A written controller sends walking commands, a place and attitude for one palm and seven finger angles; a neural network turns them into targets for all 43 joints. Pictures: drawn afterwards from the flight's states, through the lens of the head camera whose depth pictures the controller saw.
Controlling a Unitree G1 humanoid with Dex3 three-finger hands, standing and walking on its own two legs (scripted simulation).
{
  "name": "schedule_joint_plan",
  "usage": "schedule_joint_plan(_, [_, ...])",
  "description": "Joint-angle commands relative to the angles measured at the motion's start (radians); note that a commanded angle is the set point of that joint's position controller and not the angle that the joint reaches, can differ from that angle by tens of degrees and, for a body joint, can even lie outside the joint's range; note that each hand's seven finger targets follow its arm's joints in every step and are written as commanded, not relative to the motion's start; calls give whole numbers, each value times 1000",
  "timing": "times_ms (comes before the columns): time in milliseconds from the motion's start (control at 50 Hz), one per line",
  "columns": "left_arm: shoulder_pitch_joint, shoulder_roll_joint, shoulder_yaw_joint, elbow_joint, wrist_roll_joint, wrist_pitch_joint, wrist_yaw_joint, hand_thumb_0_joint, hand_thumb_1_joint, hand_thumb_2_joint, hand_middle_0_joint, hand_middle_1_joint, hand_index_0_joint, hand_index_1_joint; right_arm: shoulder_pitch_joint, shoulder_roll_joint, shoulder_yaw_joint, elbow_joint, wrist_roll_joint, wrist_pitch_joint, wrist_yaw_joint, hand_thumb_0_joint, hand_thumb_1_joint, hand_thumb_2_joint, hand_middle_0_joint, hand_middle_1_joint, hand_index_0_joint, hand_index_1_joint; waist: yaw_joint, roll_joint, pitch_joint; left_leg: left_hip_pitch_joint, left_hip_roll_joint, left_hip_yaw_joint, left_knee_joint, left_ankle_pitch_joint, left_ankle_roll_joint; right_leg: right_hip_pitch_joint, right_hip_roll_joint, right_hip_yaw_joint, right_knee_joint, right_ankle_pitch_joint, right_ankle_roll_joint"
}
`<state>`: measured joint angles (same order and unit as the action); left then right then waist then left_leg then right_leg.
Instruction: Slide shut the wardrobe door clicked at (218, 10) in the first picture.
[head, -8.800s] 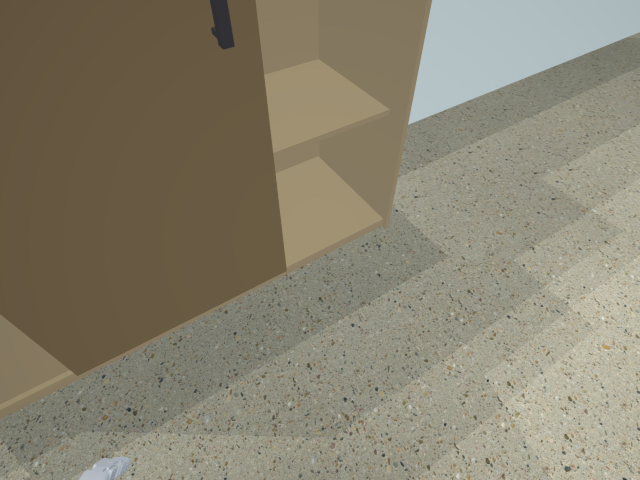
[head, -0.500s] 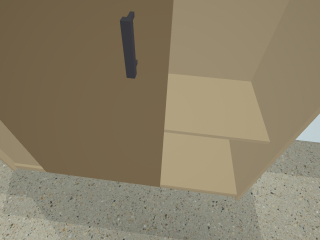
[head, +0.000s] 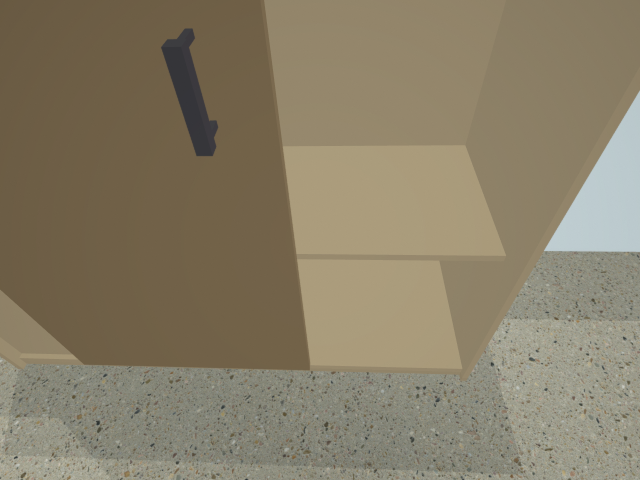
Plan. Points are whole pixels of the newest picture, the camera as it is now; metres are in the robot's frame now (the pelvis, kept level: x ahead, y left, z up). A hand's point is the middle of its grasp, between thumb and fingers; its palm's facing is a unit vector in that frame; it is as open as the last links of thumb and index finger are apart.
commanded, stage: come to a stop and stand still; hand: left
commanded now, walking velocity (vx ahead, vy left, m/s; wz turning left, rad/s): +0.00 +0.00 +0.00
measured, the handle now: (196, 94) +0.54 +0.19 +0.23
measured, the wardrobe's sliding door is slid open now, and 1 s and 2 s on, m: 0.48 0.48 0.48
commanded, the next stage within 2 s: look again from close up in 1.00 s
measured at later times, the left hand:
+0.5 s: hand out of the picture -0.02 +0.17 -0.17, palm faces +0.01 -0.98 -0.18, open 7.3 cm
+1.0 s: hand out of the picture +0.00 +0.23 -0.17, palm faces +0.00 -0.98 -0.19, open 7.4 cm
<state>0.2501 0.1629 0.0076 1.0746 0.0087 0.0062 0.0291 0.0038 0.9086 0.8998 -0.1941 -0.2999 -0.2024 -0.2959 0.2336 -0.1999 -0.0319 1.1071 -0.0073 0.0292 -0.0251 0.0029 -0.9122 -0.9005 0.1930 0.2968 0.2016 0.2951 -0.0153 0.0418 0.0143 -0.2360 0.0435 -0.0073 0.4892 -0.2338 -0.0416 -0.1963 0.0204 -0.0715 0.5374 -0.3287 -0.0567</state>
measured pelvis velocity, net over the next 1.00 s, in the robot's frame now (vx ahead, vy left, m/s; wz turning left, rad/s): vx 0.01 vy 0.06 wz -0.02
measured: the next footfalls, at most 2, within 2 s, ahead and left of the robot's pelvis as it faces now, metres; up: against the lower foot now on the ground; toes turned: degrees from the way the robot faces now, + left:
none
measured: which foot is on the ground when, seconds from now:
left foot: down 0.00-1.00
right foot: down 0.00-1.00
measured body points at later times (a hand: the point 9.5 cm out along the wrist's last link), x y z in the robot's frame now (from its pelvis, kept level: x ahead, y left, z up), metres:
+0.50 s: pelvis +0.00 +0.02 +0.00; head +0.01 +0.01 +0.45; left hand -0.01 +0.22 -0.16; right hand -0.01 -0.20 -0.17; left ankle +0.00 +0.14 -0.74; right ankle -0.02 -0.08 -0.73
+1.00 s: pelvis +0.01 +0.06 +0.00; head +0.02 +0.06 +0.45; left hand +0.00 +0.28 -0.16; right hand +0.01 -0.17 -0.15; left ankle +0.00 +0.14 -0.73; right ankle -0.02 -0.08 -0.73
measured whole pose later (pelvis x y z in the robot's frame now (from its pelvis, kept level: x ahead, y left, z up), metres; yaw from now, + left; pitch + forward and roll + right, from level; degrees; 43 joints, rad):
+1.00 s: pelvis +0.01 +0.06 +0.00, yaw -1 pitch +0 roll +0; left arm 0.30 0.16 -0.01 1.10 0.02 -0.01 0.03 0.00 0.91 0.90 -0.19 -0.30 -0.20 -0.30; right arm 0.29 -0.16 0.02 1.10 -0.01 -0.03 -0.02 0.01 -0.92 -0.90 0.19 0.30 0.20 0.30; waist 0.01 -0.01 0.02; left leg -0.20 -0.04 0.06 0.46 -0.26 0.06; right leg -0.17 -0.05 -0.02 0.48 -0.30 0.03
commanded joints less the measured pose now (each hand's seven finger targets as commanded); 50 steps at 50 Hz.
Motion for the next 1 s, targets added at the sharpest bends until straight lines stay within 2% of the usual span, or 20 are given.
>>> schedule_joint_plan(0, [47,128,24,-14,-9,-19,6,0,900,900,-200,-300,-200,-300,46,-35,17,3,-5,-31,-9,0,-900,-900,200,300,200,300,25,-26,31,53,51,-43,-99,187,33,-12,-137,143,-211,195,21])
schedule_joint_plan(40, [49,127,26,-3,-12,-20,7,0,900,900,-200,-300,-200,-300,62,-30,21,14,-6,-30,-10,0,-900,-900,200,300,200,300,27,-34,22,43,45,-36,-111,148,25,22,-141,142,-229,171,20])
schedule_joint_plan(140, [53,114,24,8,-11,-16,5,0,900,900,-200,-300,-200,-300,101,-19,23,29,-10,-24,-11,0,-900,-900,200,300,200,300,22,-41,78,42,36,-27,-120,84,25,-21,-138,160,-290,20,13])
schedule_joint_plan(200, [63,104,24,12,-10,-18,6,0,900,900,-200,-300,-200,-300,125,-14,22,35,-9,-25,-11,0,-900,-900,200,300,200,300,19,-65,81,39,37,-24,-119,87,26,-17,-137,154,-296,21,15])
schedule_joint_plan(300, [91,84,20,26,-10,-22,7,0,900,900,-200,-300,-200,-300,147,-5,24,39,-8,-30,-15,0,-900,-900,200,300,200,300,17,-59,85,45,39,-26,-124,108,27,-17,-128,146,-283,61,12])
schedule_joint_plan(320, [195,96,18,47,16,-66,48,0,900,900,-200,-300,-200,-300,8,-23,22,-32,-3,-56,-3,0,-900,-900,200,300,200,300,77,-125,125,-120,16,42,157,-4,5,29,-216,251,-228,802,106])
schedule_joint_plan(340, [181,143,25,8,15,-75,44,0,900,900,-200,-300,-200,-300,94,22,21,-76,-2,-43,-1,0,-900,-900,200,300,200,300,4,-110,13,-120,15,-23,229,-123,38,98,-290,252,-177,923,71])
schedule_joint_plan(360, [141,126,18,-8,14,-74,37,0,900,900,-200,-300,-200,-300,110,26,17,-76,5,-43,2,0,-900,-900,200,300,200,300,-9,-79,-44,-94,23,-2,247,-140,42,89,-262,184,-155,803,-18])
schedule_joint_plan(380, [104,126,22,-29,11,-72,32,0,900,900,-200,-300,-200,-300,127,35,20,-90,5,-41,6,0,-900,-900,200,300,200,300,-14,-71,-94,-69,8,24,199,-131,45,113,-243,156,-144,713,-53])
schedule_joint_plan(400, [98,120,21,-38,12,-71,30,0,900,900,-200,-300,-200,-300,134,37,21,-89,3,-45,6,0,-900,-900,200,300,200,300,-16,-100,-77,-39,-3,38,129,-100,42,79,-224,153,-139,605,-64])
schedule_joint_plan(420, [94,106,17,-38,10,-65,29,0,900,900,-200,-300,-200,-300,155,30,21,-82,0,-50,3,0,-900,-900,200,300,200,300,-24,-101,-61,17,-4,34,40,-37,42,32,-204,150,-126,483,-57])
schedule_joint_plan(440, [99,85,12,-34,5,-59,26,0,900,900,-200,-300,-200,-300,165,16,21,-76,-2,-55,0,0,-900,-900,200,300,200,300,-21,-58,-30,48,13,8,-16,35,50,-16,-163,141,-107,356,-34])
schedule_joint_plan(460, [106,65,8,-34,2,-51,24,0,900,900,-200,-300,-200,-300,170,-7,20,-75,-4,-59,-3,0,-900,-900,200,300,200,300,-12,-24,10,30,56,-30,-32,115,67,-52,-121,125,-103,245,-9])
schedule_joint_plan(480, [115,55,6,-28,5,-45,23,0,900,900,-200,-300,-200,-300,167,-21,21,-75,-7,-60,-5,0,-900,-900,200,300,200,300,0,-33,51,-12,76,-46,-28,131,79,-57,-96,108,-111,163,0])
schedule_joint_plan(500, [117,56,5,-25,6,-37,21,0,900,900,-200,-300,-200,-300,148,-23,24,-72,-7,-62,-5,0,-900,-900,200,300,200,300,8,33,58,-39,73,-70,-57,132,83,-41,-91,103,-102,117,5])
schedule_joint_plan(520, [128,57,5,-22,6,-33,19,0,900,900,-200,-300,-200,-300,128,-26,25,-78,-7,-61,-6,0,-900,-900,200,300,200,300,17,23,82,-56,73,-75,-73,97,88,-46,-86,100,-107,85,9])
schedule_joint_plan(560, [132,54,3,-20,8,-29,16,0,900,900,-200,-300,-200,-300,118,-39,25,-84,-6,-61,-6,0,-900,-900,200,300,200,300,17,-11,95,-67,66,-82,-105,34,92,-48,-85,102,-114,59,14])
schedule_joint_plan(680, [129,72,1,-16,8,-29,10,0,900,900,-200,-300,-200,-300,113,-52,29,-71,-6,-69,-6,0,-900,-900,200,300,200,300,25,-44,56,-41,61,-87,-134,55,101,-7,-99,89,-119,92,24])
schedule_joint_plan(760, [130,78,-1,-12,8,-26,8,0,900,900,-200,-300,-200,-300,105,-65,30,-63,-6,-70,-6,0,-900,-900,200,300,200,300,24,-21,48,-17,60,-84,-144,76,99,-11,-106,89,-117,113,29])
schedule_joint_plan(980, [127,84,-2,7,7,-24,10,0,900,900,-200,-300,-200,-300,108,-62,32,-26,-3,-71,-7,0,-900,-900,200,300,200,300,25,-31,47,10,58,-73,-143,150,101,8,-116,83,-123,152,37])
